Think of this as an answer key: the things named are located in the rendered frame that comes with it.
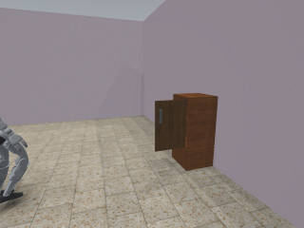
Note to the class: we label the cupboard door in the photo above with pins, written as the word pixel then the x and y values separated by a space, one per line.
pixel 170 133

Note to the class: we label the left robot shin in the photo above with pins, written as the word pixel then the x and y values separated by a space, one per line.
pixel 3 175

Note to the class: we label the handle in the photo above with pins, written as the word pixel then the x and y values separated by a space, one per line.
pixel 160 121

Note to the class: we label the right robot hand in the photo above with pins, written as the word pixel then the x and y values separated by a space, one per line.
pixel 14 139

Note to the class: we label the robot shin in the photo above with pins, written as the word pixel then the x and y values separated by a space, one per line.
pixel 16 174
pixel 3 175

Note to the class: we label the right robot forearm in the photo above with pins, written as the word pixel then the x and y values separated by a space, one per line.
pixel 5 129

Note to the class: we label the right robot shin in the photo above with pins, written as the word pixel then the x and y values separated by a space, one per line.
pixel 16 174

